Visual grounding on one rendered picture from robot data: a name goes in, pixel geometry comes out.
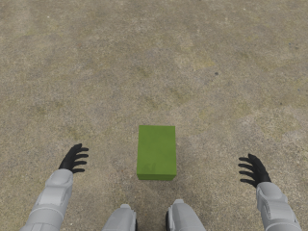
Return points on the left robot forearm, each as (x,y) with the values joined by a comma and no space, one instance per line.
(49,209)

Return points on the right robot forearm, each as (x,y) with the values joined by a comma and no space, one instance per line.
(276,213)

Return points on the robot right hand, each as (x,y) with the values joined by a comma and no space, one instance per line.
(259,173)

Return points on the left robot thigh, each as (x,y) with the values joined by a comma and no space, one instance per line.
(121,219)

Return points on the robot right shin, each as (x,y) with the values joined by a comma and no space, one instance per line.
(177,201)

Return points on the robot left hand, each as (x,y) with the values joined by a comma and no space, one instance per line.
(70,157)

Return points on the carton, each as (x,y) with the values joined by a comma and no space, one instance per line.
(156,159)

